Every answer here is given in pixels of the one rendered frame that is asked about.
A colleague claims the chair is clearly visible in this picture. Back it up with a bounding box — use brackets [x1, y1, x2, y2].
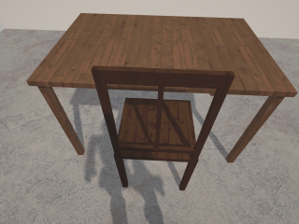
[91, 65, 235, 190]

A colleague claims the table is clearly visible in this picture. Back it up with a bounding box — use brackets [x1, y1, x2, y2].
[26, 13, 298, 163]

